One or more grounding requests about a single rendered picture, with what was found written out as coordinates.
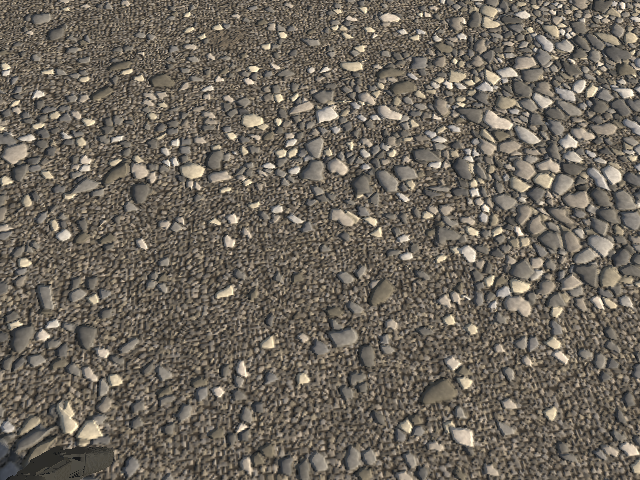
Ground robot left hand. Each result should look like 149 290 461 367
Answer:
6 446 114 480

